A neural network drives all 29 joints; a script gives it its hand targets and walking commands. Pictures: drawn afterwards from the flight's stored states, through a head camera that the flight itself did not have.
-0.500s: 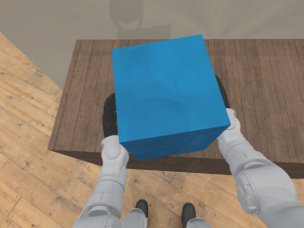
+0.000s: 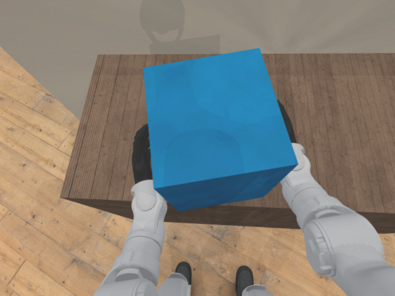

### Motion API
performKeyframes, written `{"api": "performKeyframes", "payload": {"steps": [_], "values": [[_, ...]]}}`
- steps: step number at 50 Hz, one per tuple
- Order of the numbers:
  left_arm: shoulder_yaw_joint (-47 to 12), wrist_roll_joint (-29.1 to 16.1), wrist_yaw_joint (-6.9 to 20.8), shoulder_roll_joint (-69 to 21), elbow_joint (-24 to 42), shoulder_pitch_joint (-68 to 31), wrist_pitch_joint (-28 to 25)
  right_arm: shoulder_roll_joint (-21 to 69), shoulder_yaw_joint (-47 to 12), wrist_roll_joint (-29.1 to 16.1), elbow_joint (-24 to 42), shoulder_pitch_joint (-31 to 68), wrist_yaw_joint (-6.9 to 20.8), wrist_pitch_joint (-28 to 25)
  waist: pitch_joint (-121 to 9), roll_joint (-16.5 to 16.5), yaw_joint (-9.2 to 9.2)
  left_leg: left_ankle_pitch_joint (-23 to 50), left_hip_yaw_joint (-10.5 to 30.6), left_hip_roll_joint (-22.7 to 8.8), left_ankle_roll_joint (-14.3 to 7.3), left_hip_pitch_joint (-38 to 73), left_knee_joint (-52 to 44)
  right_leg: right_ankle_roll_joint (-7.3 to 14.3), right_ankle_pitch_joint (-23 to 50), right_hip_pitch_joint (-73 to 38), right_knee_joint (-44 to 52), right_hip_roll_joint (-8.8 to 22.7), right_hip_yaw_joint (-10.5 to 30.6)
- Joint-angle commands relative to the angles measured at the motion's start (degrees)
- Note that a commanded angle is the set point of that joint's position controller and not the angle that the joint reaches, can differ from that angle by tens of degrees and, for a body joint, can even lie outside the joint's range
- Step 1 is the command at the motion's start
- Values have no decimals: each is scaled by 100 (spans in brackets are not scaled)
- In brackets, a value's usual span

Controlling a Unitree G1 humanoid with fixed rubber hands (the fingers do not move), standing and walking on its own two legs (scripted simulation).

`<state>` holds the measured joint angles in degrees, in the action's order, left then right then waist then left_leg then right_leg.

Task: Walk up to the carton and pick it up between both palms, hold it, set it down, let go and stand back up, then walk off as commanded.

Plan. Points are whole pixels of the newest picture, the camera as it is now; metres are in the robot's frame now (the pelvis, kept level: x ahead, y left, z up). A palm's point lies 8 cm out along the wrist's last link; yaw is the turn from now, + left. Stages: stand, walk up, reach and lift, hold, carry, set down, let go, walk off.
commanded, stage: reach and lift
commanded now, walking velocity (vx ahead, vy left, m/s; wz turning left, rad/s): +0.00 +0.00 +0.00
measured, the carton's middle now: (212, 142) +0.40 +0.04 -0.02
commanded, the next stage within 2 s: none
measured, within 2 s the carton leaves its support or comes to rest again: leaves its support in 1.12 s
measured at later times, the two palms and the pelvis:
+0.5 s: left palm (144, 169) +0.34 +0.18 -0.03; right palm (282, 135) +0.44 -0.10 -0.03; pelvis +0.00 +0.00 +0.00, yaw +0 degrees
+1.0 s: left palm (147, 178) +0.32 +0.17 -0.04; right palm (288, 146) +0.41 -0.11 -0.03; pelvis -0.01 +0.00 +0.00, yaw +1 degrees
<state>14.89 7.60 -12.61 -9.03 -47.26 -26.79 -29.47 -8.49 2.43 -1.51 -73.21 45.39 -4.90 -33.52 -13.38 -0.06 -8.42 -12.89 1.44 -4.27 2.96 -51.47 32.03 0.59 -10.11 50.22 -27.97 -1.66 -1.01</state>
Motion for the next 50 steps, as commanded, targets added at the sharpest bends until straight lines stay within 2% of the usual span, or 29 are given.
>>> {"api": "performKeyframes", "payload": {"steps": [1,2,5,7,8,10,11,12,13,16,17,18,20,21,22,23,24,26,28,31,32,33,35,39,43,45,48,49,50], "values": [[-1414,732,733,-3009,-501,-2810,-301,3318,-694,1769,-220,1957,794,152,-3934,-264,209,2657,-481,343,47,2074,476,13,2004,-2745,-380,-481,-428],[-1437,723,751,-3056,-505,-2640,-297,3384,-685,1750,-172,1795,762,145,-4041,-293,242,2792,-482,367,41,2127,562,38,2354,-2952,-413,-465,-385],[-1430,735,727,-3091,-620,-2589,-320,3345,-789,1739,-258,1851,761,133,-4042,-247,178,2890,-478,365,29,2158,501,-6,2280,-2829,-338,-502,-401],[-1532,714,694,-3143,-550,-2741,-336,3339,-698,1691,-215,1934,775,93,-3986,-174,279,2769,-435,321,90,2263,546,34,2150,-2602,-373,-498,-431],[-1558,708,690,-3123,-374,-2501,-374,3343,-844,1696,-89,1800,746,34,-4132,-247,198,3173,-434,328,98,2327,614,64,2510,-2790,-424,-544,-440],[-1715,619,702,-3238,-427,-2647,-413,3333,-942,1633,-18,1964,715,-36,-4251,-302,256,3242,-383,350,125,2362,676,11,2613,-2801,-427,-554,-472],[-1768,660,680,-3293,-318,-2755,-443,3356,-894,1601,-104,1897,730,-68,-4148,-105,272,3328,-400,335,162,2458,660,46,2695,-2821,-438,-545,-458],[-1710,695,657,-3303,-206,-2647,-454,3341,-1001,1588,120,1932,730,-102,-4332,-72,158,3442,-355,341,191,2519,688,17,2782,-2832,-445,-536,-437],[-1656,703,667,-3178,-374,-2779,-495,3305,-841,1709,-79,1977,714,-172,-4276,-156,225,3225,-383,360,155,2422,623,32,2686,-2822,-441,-530,-459],[-1865,546,642,-3293,-34,-2814,-639,3454,-1206,1642,269,2013,640,-346,-4649,-257,178,3498,-387,392,161,2342,649,-57,3413,-3178,-579,-489,-427],[-1998,493,645,-3438,14,-2809,-604,3469,-1133,1598,428,2028,624,-348,-4663,-206,319,3536,-363,385,160,2542,620,-45,3302,-3105,-462,-502,-479],[-2042,470,638,-3407,10,-2998,-619,3491,-1195,1536,467,2298,630,-422,-4591,-304,204,3433,-333,357,153,2433,662,-32,3190,-2964,-512,-509,-457],[-2032,527,644,-3472,35,-2684,-639,3572,-1288,1517,743,2195,618,-514,-4805,-227,156,3718,-331,400,176,2452,702,-38,3498,-3188,-478,-506,-430],[-2136,541,623,-3519,61,-2689,-653,3449,-1330,1500,644,2072,602,-536,-4735,-60,219,3797,-320,381,217,2583,673,-32,3705,-3159,-515,-525,-458],[-2119,475,631,-3501,-3,-2629,-625,3531,-1379,1491,874,2244,594,-571,-4842,-204,178,3865,-292,392,187,2506,724,-73,3797,-3208,-537,-514,-435],[-2287,394,638,-3550,68,-2776,-628,3438,-1316,1475,880,2263,578,-611,-4896,-161,309,3855,-274,378,211,2614,706,-39,3789,-3082,-492,-512,-492],[-2225,438,638,-3577,111,-2456,-638,3536,-1491,1469,1011,2058,573,-618,-5054,-213,184,4086,-244,372,210,2731,756,-55,3900,-3221,-525,-522,-498],[-2349,393,657,-3625,93,-2380,-637,3437,-1479,1431,894,1909,567,-654,-4912,-113,338,4271,-204,356,251,2875,770,-50,3956,-3075,-483,-540,-524],[-2285,422,639,-3591,187,-2305,-656,3710,-1825,1382,1190,1951,536,-664,-5017,-196,87,4294,-194,371,237,2778,833,-99,4123,-3314,-583,-502,-431],[-2473,301,649,-3600,239,-2333,-629,3647,-1734,1379,1184,1830,537,-674,-5154,-190,241,4301,-167,380,270,2918,844,-121,4050,-3205,-528,-514,-454],[-2506,325,610,-3665,277,-2196,-569,3611,-1828,1395,1233,1834,562,-664,-5073,-84,144,4383,-138,359,283,2907,787,-92,3981,-3130,-530,-546,-492],[-2465,330,644,-3691,140,-2387,-544,3653,-1861,1341,1304,2023,553,-642,-4987,-116,185,4195,-128,361,244,2875,771,-85,3888,-3126,-470,-506,-462],[-2729,220,612,-3818,502,-2135,-514,3736,-1898,1352,1297,1709,550,-649,-5071,14,264,4570,-47,332,309,3163,839,-66,3901,-2900,-485,-581,-527],[-2991,37,612,-3889,502,-1992,-410,3629,-1937,1228,1788,1691,562,-561,-5179,-36,332,4814,9,313,333,3517,989,-62,3738,-2730,-404,-620,-586],[-3127,15,619,-3826,726,-2007,-360,3742,-2157,1112,2076,1676,585,-422,-5414,148,250,4831,36,345,319,3543,1028,-55,3719,-2887,-411,-591,-518],[-3262,-97,593,-3878,868,-2068,-308,3704,-2163,1099,2257,1812,603,-345,-5332,66,292,4709,137,293,336,3676,975,-106,3278,-2660,-387,-658,-618],[-3428,-233,599,-3830,1054,-1781,-235,3770,-2567,881,2849,1666,589,-155,-5393,-98,225,4898,161,346,273,3607,1085,-151,3707,-3000,-559,-628,-490],[-3461,-196,589,-3857,1093,-1897,-133,3778,-2487,820,2918,1798,612,-86,-5459,41,249,4738,149,339,298,3731,969,-117,3432,-2941,-435,-625,-523],[-3525,-307,598,-3856,1278,-2237,-141,3789,-2448,825,2878,1794,609,-17,-5429,-31,363,4656,191,342,298,3721,1006,-139,3380,-2956,-482,-628,-533]]}}
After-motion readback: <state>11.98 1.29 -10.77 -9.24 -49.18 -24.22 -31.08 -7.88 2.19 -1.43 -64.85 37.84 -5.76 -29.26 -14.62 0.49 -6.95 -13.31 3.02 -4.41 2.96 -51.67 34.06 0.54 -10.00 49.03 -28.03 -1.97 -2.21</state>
